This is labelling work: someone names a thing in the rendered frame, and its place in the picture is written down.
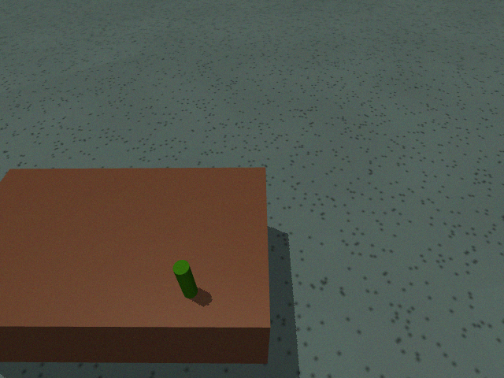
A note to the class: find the can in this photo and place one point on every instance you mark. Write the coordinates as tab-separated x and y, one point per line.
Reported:
185	278

